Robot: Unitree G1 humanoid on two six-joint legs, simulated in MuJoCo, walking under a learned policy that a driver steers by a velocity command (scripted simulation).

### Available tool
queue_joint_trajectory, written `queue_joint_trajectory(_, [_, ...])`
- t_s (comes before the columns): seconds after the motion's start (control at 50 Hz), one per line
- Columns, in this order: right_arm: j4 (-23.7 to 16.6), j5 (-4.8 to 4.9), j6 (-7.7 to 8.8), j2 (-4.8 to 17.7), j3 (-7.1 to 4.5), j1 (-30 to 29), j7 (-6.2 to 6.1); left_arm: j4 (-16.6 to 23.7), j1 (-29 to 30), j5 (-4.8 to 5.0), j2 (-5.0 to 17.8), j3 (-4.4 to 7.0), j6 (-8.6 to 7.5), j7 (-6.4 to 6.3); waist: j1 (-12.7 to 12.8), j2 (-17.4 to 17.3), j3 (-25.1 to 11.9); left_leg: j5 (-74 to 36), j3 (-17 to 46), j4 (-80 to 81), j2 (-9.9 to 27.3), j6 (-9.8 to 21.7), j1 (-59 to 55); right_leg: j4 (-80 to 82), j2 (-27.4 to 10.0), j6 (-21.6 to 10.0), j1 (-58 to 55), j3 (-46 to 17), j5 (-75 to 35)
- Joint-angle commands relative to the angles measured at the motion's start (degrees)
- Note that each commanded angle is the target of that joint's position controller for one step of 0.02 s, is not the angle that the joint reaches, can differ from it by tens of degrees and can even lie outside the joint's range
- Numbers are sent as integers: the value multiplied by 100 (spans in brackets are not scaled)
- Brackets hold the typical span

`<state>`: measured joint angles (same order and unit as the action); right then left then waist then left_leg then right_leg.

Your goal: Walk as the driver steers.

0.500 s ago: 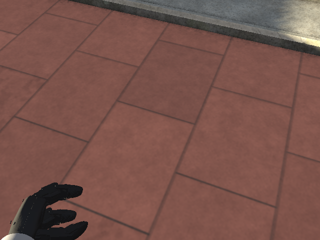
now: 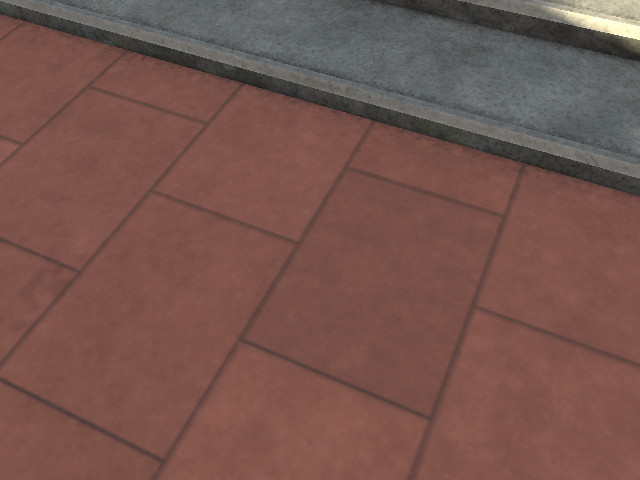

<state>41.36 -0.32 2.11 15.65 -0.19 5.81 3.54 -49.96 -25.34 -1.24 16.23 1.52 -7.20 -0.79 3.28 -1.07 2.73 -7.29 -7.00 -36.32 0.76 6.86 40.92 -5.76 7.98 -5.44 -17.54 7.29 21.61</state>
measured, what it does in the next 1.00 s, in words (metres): walks ahead, turning left: left foot, then right foot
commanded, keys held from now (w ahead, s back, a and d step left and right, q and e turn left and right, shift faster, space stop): w+q+shift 0.76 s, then w+e+shift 0.24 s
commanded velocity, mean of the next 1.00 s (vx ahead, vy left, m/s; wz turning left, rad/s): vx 1.00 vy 0.00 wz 0.71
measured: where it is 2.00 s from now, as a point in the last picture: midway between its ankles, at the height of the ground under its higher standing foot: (168, 80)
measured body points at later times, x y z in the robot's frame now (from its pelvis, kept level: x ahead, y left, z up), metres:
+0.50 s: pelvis +0.50 +0.02 +0.00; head +0.54 +0.02 +0.45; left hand +0.64 +0.32 -0.05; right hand +0.63 -0.27 -0.11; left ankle +0.25 +0.04 -0.64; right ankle +0.66 -0.08 -0.71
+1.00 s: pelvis +0.89 +0.26 +0.00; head +0.91 +0.27 +0.45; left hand +0.72 +0.44 -0.13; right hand +1.17 +0.17 -0.11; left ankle +0.89 +0.31 -0.71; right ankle +0.85 +0.03 -0.57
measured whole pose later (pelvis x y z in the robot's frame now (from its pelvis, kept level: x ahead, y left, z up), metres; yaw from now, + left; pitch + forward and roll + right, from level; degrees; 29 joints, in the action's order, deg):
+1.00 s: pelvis +0.89 +0.26 +0.00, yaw +43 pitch +0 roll +0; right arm 42.7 -3.1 2.3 16.2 -1.4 10.7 0.8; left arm -48.5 -22.9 0.1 12.7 0.2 -3.7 -0.3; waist 3.3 -0.8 2.5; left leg 15.4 -6.8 -37.2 -5.2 7.6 21.2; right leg -79.3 -2.7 -4.0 16.5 -2.0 17.8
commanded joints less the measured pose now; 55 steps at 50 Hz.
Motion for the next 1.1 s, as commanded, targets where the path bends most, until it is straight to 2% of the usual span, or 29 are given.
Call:
queue_joint_trajectory(0.02, [250,-51,-16,969,-331,1715,-43,434,508,-160,1170,268,115,-251,-1262,851,-831,799,-381,-182,-876,287,-2926,-2815,-1677,586,1126,208,-9447])
queue_joint_trajectory(0.04, [616,-54,-43,1219,-482,3061,-103,594,1042,-199,1350,329,211,-278,-2020,762,-1141,1193,103,87,-668,607,-4130,-4866,-1652,577,1922,194,-8958])
queue_joint_trajectory(0.06, [832,10,-87,1411,-612,3624,-189,670,1467,-199,1038,274,198,-193,-2252,-107,-1023,1466,713,191,-261,911,-5031,-7610,-728,495,3363,235,-4076])
queue_joint_trajectory(0.08, [696,-135,-124,1783,-673,2803,-225,1181,864,-46,69,14,78,-67,-909,-1785,-1316,1223,3574,185,992,1965,-6599,-9656,-66,816,6374,-592,919])
queue_joint_trajectory(0.1, [375,-69,-153,1624,-694,2398,-238,1440,1010,-67,348,-85,-72,-32,-1103,-781,-1921,2962,5274,1632,1469,2295,-6591,-9522,-305,646,6950,-1478,479])
queue_joint_trajectory(0.12, [342,-55,-150,1236,-633,2147,-292,1472,1378,-128,563,-98,-158,28,-922,206,-1050,3886,5104,2285,1403,1916,-5490,-8711,-711,489,6877,-1609,-153])
queue_joint_trajectory(0.14, [386,-59,-137,977,-566,1914,-295,1467,1399,-163,586,-105,-165,64,-545,711,-407,3646,4626,2469,1210,1603,-4324,-7962,-961,442,6488,-1452,-407])
queue_joint_trajectory(0.2, [370,-35,84,905,-472,1636,-310,1588,1404,-353,406,-218,250,109,-8,651,327,2929,3360,2720,394,1312,-2070,-6675,-1339,713,5551,-1206,-140])
queue_joint_trajectory(0.28, [250,39,240,1113,-586,1590,-271,2112,2621,-123,223,-357,305,231,-378,48,483,1619,2525,2956,-234,973,-1093,-4006,-1345,889,4392,-747,-1927])
queue_joint_trajectory(0.38, [235,65,187,1318,-731,1939,-278,2131,2844,-25,457,-261,218,172,-778,-289,-85,-165,2847,2115,12,473,-2883,-2419,-923,749,3822,-825,-2549])
queue_joint_trajectory(0.42, [186,-13,184,1573,-786,1804,-299,1827,1760,-14,877,-54,154,56,-205,-183,-899,-1549,2783,539,-45,220,-3336,-2304,-651,619,2615,-798,-1532])
queue_joint_trajectory(0.44, [101,-32,227,1574,-779,1471,-277,1569,574,-44,1121,82,118,-37,501,-96,-1496,-1289,2626,-906,-250,86,-2716,-2528,-956,516,1237,-951,-1122])
queue_joint_trajectory(0.46, [-104,-61,309,846,-576,1317,-293,1386,-787,-192,1544,253,103,-168,946,723,-2371,1107,2181,-2916,-513,112,-1777,-2466,-2344,384,-153,-2349,1117])
queue_joint_trajectory(0.48, [-560,244,309,254,-375,1937,-254,1444,-204,-312,2049,364,160,-131,109,2866,-3010,3657,1552,-4381,-964,-54,-153,-964,-3712,-202,-860,-5967,2478])
queue_joint_trajectory(0.5, [-362,72,181,690,-366,1628,-322,1538,413,-269,1524,358,215,-97,93,1772,-2147,3064,1380,-4828,-362,27,617,-817,-3476,-340,-220,-5803,3247])
queue_joint_trajectory(0.52, [-350,-52,119,868,-405,1100,-285,1552,719,-210,952,229,233,-75,188,940,-1376,2591,1214,-4563,-103,1,722,-988,-3150,-247,471,-4545,2381])
queue_joint_trajectory(0.54, [-374,-96,69,845,-408,822,-212,1397,725,-214,697,170,240,-48,151,411,-850,2397,1157,-4293,86,-55,577,-1000,-2886,-154,1133,-3588,1050])
queue_joint_trajectory(0.62, [-771,-185,-222,381,-273,289,34,719,228,-23,306,82,66,29,-184,673,-231,2296,1076,-3985,468,-158,697,-759,-2429,171,1862,-1612,-1407])
queue_joint_trajectory(0.74, [-1278,-162,-270,447,-123,-778,207,461,479,-35,603,144,-73,61,-405,389,433,754,231,-1838,314,-68,44,-54,-1923,391,2427,407,-3251])
queue_joint_trajectory(0.8, [-1189,-189,-188,326,-41,-932,227,246,-159,-59,870,161,-46,12,-352,406,364,798,-311,-838,-340,270,-1247,-356,-2005,436,2168,670,-6553])
queue_joint_trajectory(0.84, [-831,-251,-118,631,-152,4,100,202,-106,-56,1355,239,98,-66,-990,743,-166,1494,-111,-510,-742,460,-2426,-1623,-2288,258,1845,559,-8132])
queue_joint_trajectory(0.88, [-129,-292,-97,1165,-437,2096,-139,285,306,-18,1491,246,245,-96,-2059,723,-1036,1842,589,362,-542,701,-4965,-4743,-2127,23,2831,514,-7186])
queue_joint_trajectory(0.9, [-62,-335,-87,1679,-547,1971,-271,440,-113,-107,544,78,260,3,-1277,-761,-1504,2192,2187,36,1021,638,-6183,-7254,-1247,54,4362,261,238])
queue_joint_trajectory(0.92, [-347,-352,-65,1879,-594,1907,-325,726,-531,277,541,50,228,-7,-1103,-1080,-2794,2705,5079,1062,2402,1229,-7100,-8799,-559,23,5705,-1193,812])
queue_joint_trajectory(0.94, [-248,-264,-35,1525,-606,1792,-366,838,392,240,918,133,179,-25,-1268,-12,-1991,2922,4568,1670,2023,987,-6217,-8564,-893,-4,6083,-1412,-138])
queue_joint_trajectory(0.96, [-66,-246,49,1262,-520,1508,-384,842,526,236,736,93,159,20,-901,21,-838,2501,3811,1899,1885,946,-5088,-8092,-1105,31,6111,-1199,-497])
queue_joint_trajectory(0.98, [19,-270,156,962,-465,1291,-355,699,538,157,603,66,214,51,-636,461,-306,1990,3215,2066,1679,814,-4240,-7647,-1339,57,5870,-1207,-605])
queue_joint_trajectory(1.04, [223,-171,411,459,-310,1235,-328,411,167,24,283,58,563,223,-148,198,-9,1628,1949,2633,1304,479,-3100,-7010,-1613,155,5165,-1296,-689])
queue_joint_trajectory(1.1, [423,-62,569,432,-307,1360,-282,696,1134,33,127,55,639,335,-237,7,456,628,735,3089,935,70,-3113,-6258,-1669,158,5857,-1031,-1399])
Keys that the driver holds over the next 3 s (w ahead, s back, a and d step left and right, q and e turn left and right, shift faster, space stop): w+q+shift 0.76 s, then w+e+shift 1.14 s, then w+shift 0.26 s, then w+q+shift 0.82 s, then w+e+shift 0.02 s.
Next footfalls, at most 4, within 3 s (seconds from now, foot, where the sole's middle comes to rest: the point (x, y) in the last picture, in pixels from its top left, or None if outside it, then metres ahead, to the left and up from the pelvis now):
0.04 left None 0.25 0.06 -0.75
0.44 right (391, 369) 0.69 -0.07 -0.75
0.88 left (222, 279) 0.91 0.34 -0.75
1.34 right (192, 154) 1.35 0.50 -0.75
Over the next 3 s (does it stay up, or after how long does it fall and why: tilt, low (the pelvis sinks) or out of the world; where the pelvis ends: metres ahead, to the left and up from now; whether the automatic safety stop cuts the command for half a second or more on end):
stays up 2.64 0.54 0.24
